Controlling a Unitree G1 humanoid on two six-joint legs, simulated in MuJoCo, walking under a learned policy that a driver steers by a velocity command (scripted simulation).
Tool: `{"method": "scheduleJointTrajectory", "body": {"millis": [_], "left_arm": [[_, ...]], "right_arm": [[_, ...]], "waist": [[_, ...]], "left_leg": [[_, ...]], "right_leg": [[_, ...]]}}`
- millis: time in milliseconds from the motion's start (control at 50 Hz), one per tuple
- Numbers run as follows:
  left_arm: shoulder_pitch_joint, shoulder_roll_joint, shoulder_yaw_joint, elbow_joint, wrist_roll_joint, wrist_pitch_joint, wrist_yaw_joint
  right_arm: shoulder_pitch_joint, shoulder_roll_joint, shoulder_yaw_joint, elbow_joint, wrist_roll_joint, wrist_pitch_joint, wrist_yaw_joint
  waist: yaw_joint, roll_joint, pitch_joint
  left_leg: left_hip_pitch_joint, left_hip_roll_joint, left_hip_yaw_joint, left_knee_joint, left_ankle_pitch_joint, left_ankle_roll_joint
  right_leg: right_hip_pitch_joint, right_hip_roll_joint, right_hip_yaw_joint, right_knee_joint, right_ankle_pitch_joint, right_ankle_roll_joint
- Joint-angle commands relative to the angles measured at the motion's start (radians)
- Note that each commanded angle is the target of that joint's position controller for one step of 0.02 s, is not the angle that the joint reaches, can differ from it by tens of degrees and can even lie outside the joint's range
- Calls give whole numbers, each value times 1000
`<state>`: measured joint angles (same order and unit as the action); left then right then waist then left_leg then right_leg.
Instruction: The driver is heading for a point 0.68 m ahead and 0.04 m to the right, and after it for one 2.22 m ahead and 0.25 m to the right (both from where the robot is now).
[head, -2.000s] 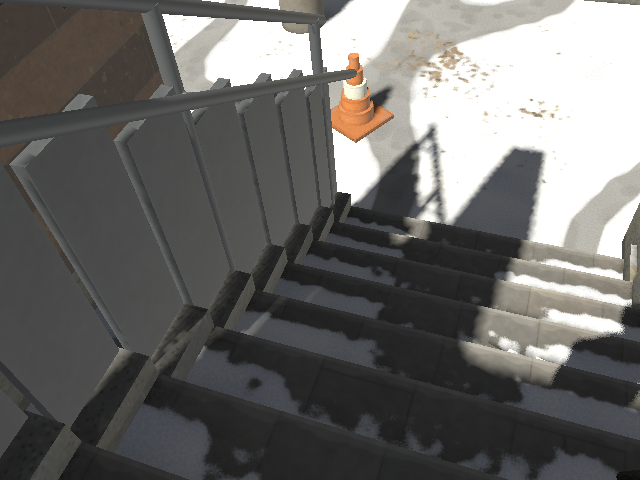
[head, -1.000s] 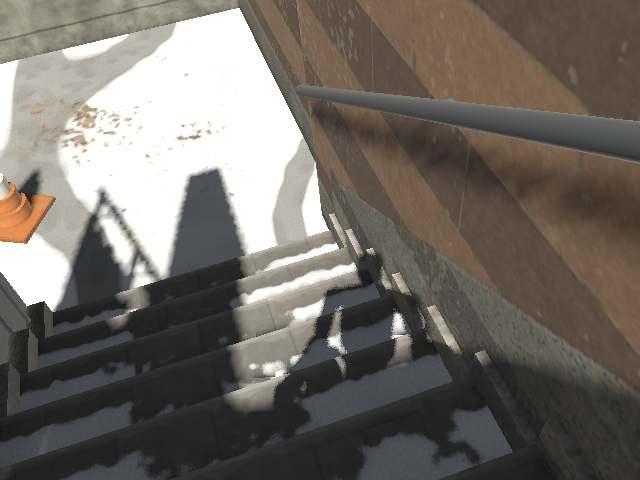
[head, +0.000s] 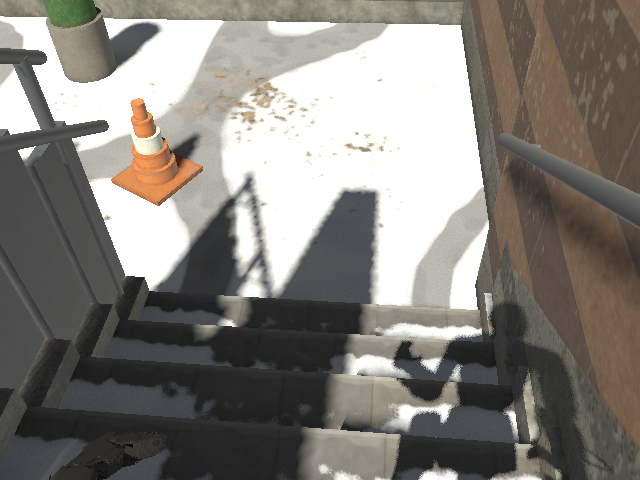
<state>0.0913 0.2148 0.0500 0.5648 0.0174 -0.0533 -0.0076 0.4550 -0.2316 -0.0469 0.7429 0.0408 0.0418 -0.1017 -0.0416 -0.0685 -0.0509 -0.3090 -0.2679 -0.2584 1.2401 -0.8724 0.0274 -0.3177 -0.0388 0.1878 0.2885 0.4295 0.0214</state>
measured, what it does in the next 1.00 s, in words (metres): steps on the spot: left foot 0.17 m higher, then right foot 0.17 m lower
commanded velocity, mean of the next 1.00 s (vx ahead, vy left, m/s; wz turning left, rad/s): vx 0.20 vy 0.00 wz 0.16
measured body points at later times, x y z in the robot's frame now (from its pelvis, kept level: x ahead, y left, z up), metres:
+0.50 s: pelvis +0.01 -0.02 -0.05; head +0.00 -0.06 +0.40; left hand +0.00 +0.20 -0.17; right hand +0.23 -0.16 -0.14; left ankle -0.07 +0.11 -0.50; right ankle +0.07 -0.12 -0.79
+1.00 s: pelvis +0.03 +0.00 -0.06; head +0.02 -0.01 +0.39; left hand -0.08 +0.23 -0.20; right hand +0.22 -0.19 -0.16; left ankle +0.00 +0.12 -0.54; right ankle +0.04 -0.11 -0.78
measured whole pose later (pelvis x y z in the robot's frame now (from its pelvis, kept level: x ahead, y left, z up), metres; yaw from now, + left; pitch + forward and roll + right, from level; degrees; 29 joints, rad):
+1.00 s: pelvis +0.03 +0.00 -0.06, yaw +8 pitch -1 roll -1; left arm 0.55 0.19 0.06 0.90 -0.01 0.03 -0.03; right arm 0.24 -0.18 0.01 0.62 0.08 0.02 -0.04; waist 0.08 0.05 -0.03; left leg -0.85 0.03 -0.03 1.95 -0.63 -0.01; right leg -0.27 0.07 0.04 0.60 -0.35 -0.09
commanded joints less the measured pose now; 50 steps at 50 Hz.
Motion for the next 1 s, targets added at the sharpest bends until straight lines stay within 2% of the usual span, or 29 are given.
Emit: {"method": "scheduleJointTrajectory", "body": {"millis": [20,40,60,80,120,140,180,280,420,520,560,580,600,620,640,660,680,700,720,760,840,860,880,900,920,940,960,980,1000], "left_arm": [[495,155,48,137,4,30,1],[480,216,52,150,-7,29,-17],[433,192,36,157,-4,31,-20],[327,239,43,172,-13,43,-9],[175,180,8,118,30,69,33],[135,176,-13,113,33,79,45],[144,135,-50,120,2,98,50],[322,47,-96,186,-5,108,66],[412,95,-69,177,2,97,80],[313,111,-39,157,-36,108,72],[281,143,-2,149,-57,104,50],[289,118,-2,140,-98,111,46],[340,119,1,129,-79,96,47],[407,90,9,166,-52,82,36],[394,86,15,157,-43,50,5],[283,101,28,136,-43,29,-17],[254,84,31,141,-42,31,-30],[261,46,25,162,-34,40,-35],[259,23,25,162,-29,54,-39],[270,47,46,167,-52,75,-47],[497,14,61,248,-36,90,-37],[607,9,65,275,-25,85,-40],[709,3,57,300,-13,81,-48],[695,27,30,304,18,77,-58],[633,-2,-3,259,2,73,-64],[536,213,63,275,-26,73,-48],[383,235,68,243,-55,68,-20],[340,135,34,245,-31,59,-12],[325,99,19,249,-26,48,9]], "right_arm": [[83,30,17,-48,15,-25,76],[146,-11,11,-79,39,-38,80],[109,-41,-1,-77,20,-32,67],[28,-57,-1,-145,28,-20,56],[-134,-78,-6,-147,-3,45,12],[-148,-22,3,-156,-6,60,13],[-180,51,20,-190,5,68,29],[-232,99,52,-255,18,48,52],[-350,107,75,-309,14,34,50],[-333,142,112,-320,-2,17,72],[-224,112,116,-274,-19,-5,66],[-262,81,111,-289,-24,-19,70],[-252,19,89,-267,-6,-21,61],[-182,-80,46,-215,0,-18,63],[-138,-97,34,-209,-19,-27,72],[-131,-52,39,-218,-30,-41,75],[-150,-33,42,-204,-48,-50,75],[-179,-34,34,-199,-42,-48,71],[-198,-56,27,-196,-41,-40,75],[-192,-103,4,-183,-30,-22,82],[-223,-61,11,-138,12,-15,93],[-230,-25,17,-125,12,-25,98],[-289,40,35,-152,5,-32,94],[-356,119,55,-208,23,-37,88],[-415,115,63,-270,22,-49,77],[-261,131,85,-321,76,-65,79],[-317,27,67,-326,82,-63,57],[-362,-19,49,-312,47,-61,43],[-297,5,51,-280,19,-58,35]], "waist": [[135,-259,-171],[85,-340,-245],[69,-259,-192],[3,-205,-196],[21,58,-31],[1,71,-11],[5,63,45],[42,-17,36],[98,-41,17],[56,-84,78],[20,-169,86],[40,-91,204],[77,90,230],[81,294,157],[51,414,76],[11,346,94],[30,266,86],[55,207,56],[79,230,41],[82,198,18],[190,122,-22],[237,85,-52],[296,50,-64],[281,-81,-6],[257,-47,93],[99,-236,53],[41,-175,254],[51,-122,261],[14,-99,231]], "left_leg": [[-709,-2,-4,732,-213,-61],[-807,24,-31,953,-173,-118],[-817,74,3,1054,-93,-151],[-787,146,69,1101,46,-155],[-700,144,78,1096,328,-132],[-649,143,87,1095,380,-120],[-656,135,93,1096,483,-122],[-729,144,84,1132,489,-149],[-645,248,123,955,368,-143],[-349,370,280,443,237,-82],[-16,314,359,166,21,-17],[-164,284,293,-141,-96,54],[-218,303,195,-254,92,103],[-146,354,31,-270,315,179],[-52,443,-185,-336,379,290],[-8,462,-274,-376,400,329],[-25,459,-255,-355,404,309],[-38,459,-217,-313,370,276],[-106,453,-136,-318,386,244],[-233,402,-24,-298,332,205],[-296,366,143,59,508,136],[-405,324,198,328,581,100],[-641,240,289,717,351,32],[-833,203,306,1044,47,-18],[-919,238,267,1131,60,-8],[-888,284,185,817,164,-12],[-980,384,112,658,224,-42],[-930,367,156,679,287,-62],[-897,384,113,681,378,-78]], "right_leg": [[910,-277,102,397,850,-129],[881,-404,232,401,943,-261],[733,-399,198,378,858,-316],[566,-442,315,263,425,-391],[178,-354,280,98,-137,-344],[74,-290,251,99,-265,-283],[-5,-197,152,87,-377,-211],[88,-131,84,111,-445,-250],[213,-188,173,-2,-605,-314],[26,-131,127,-114,-909,-267],[-165,-107,36,-184,-881,-253],[-78,-82,66,-139,-931,-222],[8,-69,48,-58,-758,-191],[-54,-19,-57,85,-553,-169],[-206,-9,-67,188,-457,-161],[-296,-25,-2,183,-380,-172],[-278,-20,15,173,-362,-173],[-224,1,-5,192,-427,-174],[-136,49,-82,191,-700,-158],[60,90,-202,247,-711,-127],[367,75,-311,72,-551,-167],[515,26,-244,67,-611,-204],[622,-57,-80,152,-735,-275],[558,-156,89,211,-746,-310],[428,-111,83,233,-630,-321],[275,-265,590,-75,-1349,-462],[104,-342,615,-140,-1464,-399],[15,-286,526,-103,-1346,-348],[-34,-231,460,-25,-1274,-291]]}}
